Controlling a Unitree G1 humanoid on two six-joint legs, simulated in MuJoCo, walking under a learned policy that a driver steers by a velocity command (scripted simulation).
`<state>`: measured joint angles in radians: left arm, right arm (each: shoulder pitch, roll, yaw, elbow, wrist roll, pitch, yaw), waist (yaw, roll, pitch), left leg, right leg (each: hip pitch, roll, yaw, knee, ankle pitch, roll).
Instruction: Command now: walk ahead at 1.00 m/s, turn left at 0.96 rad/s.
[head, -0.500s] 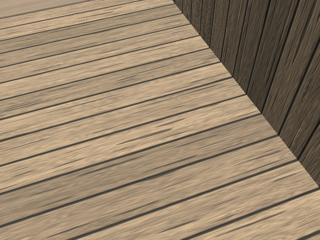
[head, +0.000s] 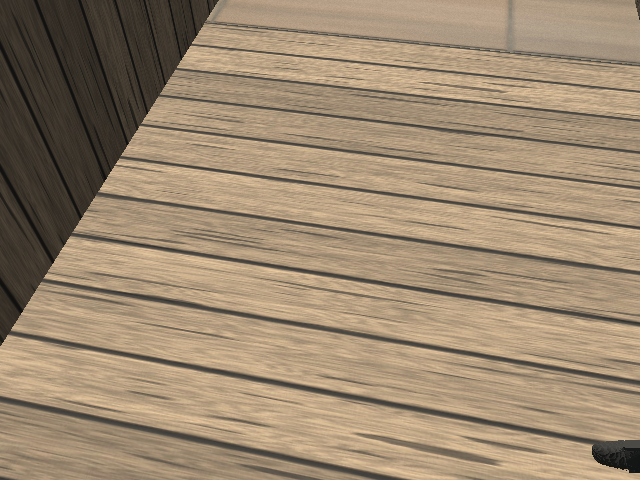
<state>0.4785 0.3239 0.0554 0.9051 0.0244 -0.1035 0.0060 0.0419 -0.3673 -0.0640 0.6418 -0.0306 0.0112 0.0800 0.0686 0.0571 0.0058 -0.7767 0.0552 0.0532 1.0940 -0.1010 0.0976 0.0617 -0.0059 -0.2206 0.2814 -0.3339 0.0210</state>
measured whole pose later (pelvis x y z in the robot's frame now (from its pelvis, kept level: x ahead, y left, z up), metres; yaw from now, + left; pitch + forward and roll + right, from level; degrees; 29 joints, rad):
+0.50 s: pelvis +0.47 +0.04 -0.01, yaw +17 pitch +1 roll +1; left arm 0.07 0.27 -0.01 0.67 0.02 -0.05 -0.05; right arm 0.43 -0.32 -0.05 0.87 0.00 -0.11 0.02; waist -0.08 -0.01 0.06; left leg 0.24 -0.15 -0.07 0.08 -0.32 0.15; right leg -0.72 -0.11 -0.06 0.60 0.15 -0.07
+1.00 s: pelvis +0.97 +0.11 -0.01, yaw -6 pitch +3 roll +0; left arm 0.50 0.33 0.09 0.86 -0.01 -0.06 -0.02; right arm -0.07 -0.27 0.06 0.56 -0.04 -0.08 0.02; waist 0.15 0.00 0.02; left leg -0.58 0.04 -0.07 0.49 -0.02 -0.01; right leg 0.11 0.14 0.30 0.35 -0.44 -0.13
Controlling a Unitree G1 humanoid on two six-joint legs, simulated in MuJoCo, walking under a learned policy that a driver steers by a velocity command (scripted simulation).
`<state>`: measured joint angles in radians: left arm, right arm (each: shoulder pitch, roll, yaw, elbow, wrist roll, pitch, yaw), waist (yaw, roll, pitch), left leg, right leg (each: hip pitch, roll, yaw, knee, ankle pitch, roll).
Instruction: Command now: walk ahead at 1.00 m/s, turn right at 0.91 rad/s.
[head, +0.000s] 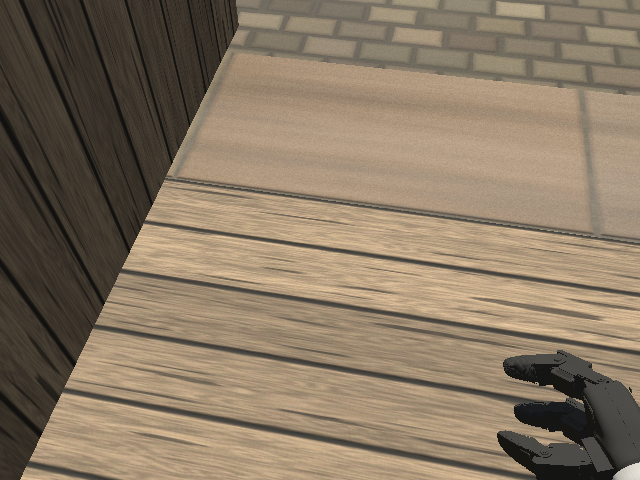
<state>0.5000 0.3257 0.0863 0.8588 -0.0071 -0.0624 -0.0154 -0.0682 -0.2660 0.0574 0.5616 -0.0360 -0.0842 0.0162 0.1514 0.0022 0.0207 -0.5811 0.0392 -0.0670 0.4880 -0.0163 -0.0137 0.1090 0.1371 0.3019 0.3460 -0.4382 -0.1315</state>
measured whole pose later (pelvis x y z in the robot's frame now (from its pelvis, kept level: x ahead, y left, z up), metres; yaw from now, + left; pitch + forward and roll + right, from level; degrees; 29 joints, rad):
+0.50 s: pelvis +0.38 -0.01 -0.02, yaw -27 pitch +0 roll -1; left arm 0.12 0.32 0.05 0.66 0.02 0.03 -0.01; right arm 0.24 -0.26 -0.02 0.73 -0.03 -0.02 -0.02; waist -0.03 0.00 0.14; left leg -0.38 0.05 0.00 1.43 -0.51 -0.06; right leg -0.51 0.18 -0.05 0.66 -0.14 -0.16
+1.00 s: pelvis +0.49 +0.03 +0.02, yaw -12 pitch +1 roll -2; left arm 0.14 0.30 0.05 0.75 0.02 0.05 0.04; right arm 0.29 -0.29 -0.05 0.72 -0.01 0.05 0.01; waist -0.02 -0.03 0.04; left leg -0.24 -0.06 -0.05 0.54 -0.30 0.08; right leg -0.44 0.03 -0.01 0.94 -0.46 0.02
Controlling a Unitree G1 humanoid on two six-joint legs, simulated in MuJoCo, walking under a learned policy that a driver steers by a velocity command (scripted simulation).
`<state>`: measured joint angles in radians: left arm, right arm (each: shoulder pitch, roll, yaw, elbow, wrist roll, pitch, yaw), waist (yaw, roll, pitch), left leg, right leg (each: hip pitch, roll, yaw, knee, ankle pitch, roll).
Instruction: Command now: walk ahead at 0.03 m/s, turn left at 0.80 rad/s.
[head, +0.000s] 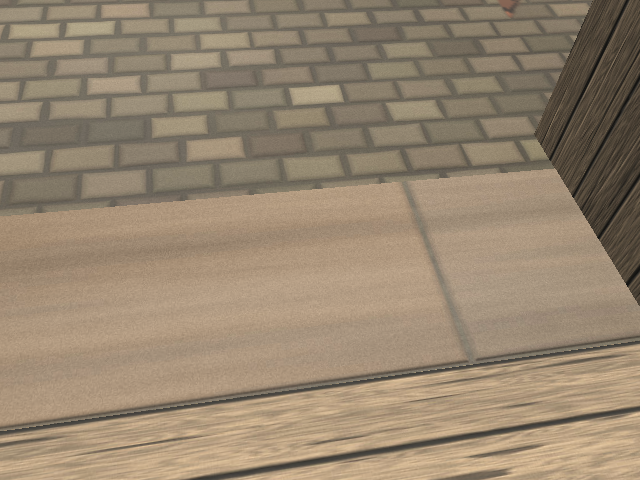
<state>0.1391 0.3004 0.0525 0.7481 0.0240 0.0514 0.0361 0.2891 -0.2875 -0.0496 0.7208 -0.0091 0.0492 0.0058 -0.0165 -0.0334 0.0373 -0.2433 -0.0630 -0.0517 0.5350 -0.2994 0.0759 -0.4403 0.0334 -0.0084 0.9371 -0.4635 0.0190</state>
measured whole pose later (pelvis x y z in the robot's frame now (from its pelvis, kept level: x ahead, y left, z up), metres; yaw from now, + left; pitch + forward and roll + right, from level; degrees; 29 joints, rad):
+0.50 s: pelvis +0.04 -0.01 +0.00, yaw +24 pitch +2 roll +1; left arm 0.10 0.34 0.02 0.69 0.02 0.01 0.04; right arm 0.26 -0.36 -0.09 0.69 -0.01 0.06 -0.01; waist -0.03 0.01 0.05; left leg -0.22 -0.25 -0.42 0.52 -0.27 0.05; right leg -0.30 0.07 0.13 0.48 -0.19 -0.01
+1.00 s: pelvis +0.05 +0.02 +0.01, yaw +4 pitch +1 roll +0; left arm 0.24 0.37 0.11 0.78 0.01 0.06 0.00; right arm 0.15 -0.33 -0.02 0.73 -0.02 0.02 -0.05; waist 0.03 -0.03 0.07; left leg -0.20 -0.08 -0.08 0.41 -0.21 0.05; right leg -0.42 0.17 0.24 0.81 -0.41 0.03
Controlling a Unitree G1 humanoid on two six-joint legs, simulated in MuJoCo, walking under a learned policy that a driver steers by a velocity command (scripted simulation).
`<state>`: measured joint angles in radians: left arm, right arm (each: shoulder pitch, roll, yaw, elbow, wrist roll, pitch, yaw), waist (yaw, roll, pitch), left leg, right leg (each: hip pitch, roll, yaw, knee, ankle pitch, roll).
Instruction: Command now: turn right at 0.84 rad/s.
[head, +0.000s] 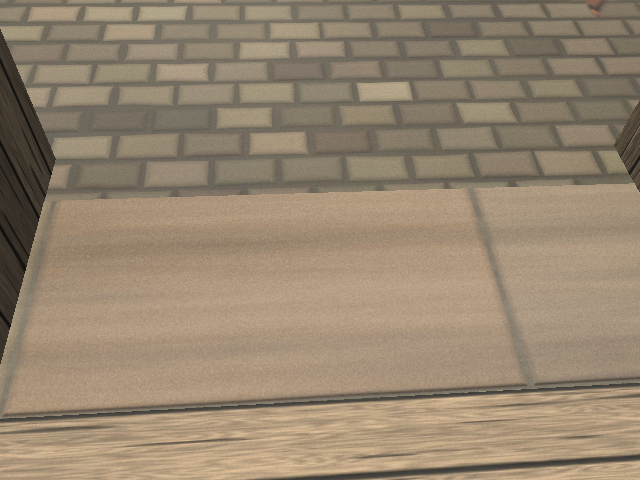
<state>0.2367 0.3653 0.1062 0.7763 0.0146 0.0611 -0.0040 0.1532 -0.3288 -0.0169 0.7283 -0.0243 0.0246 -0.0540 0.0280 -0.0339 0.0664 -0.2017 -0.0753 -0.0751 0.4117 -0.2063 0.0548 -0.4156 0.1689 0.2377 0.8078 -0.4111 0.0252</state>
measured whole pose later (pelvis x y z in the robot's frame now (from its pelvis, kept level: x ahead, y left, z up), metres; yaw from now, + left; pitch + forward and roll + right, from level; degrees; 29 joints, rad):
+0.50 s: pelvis +0.02 -0.02 -0.01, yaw -22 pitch +0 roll +0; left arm 0.07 0.25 0.02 0.67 0.02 0.05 -0.01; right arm 0.31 -0.30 -0.04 0.80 -0.01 0.05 -0.01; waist -0.06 0.05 0.08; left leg -0.32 0.08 0.09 0.88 -0.53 -0.01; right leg -0.26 0.04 -0.07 0.56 -0.29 -0.07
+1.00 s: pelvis +0.04 +0.01 -0.02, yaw +0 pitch +0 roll -1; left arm 0.17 0.32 0.06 0.74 0.04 0.05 -0.02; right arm 0.27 -0.30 -0.08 0.69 -0.01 0.05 0.03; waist -0.01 -0.05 0.05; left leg -0.29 -0.03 0.03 0.63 -0.36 0.09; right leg -0.39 -0.07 -0.10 0.99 -0.52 0.03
